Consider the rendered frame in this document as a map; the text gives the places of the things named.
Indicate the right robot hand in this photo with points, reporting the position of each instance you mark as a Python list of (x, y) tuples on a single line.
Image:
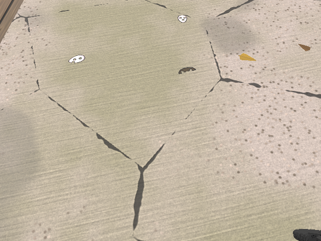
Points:
[(307, 235)]

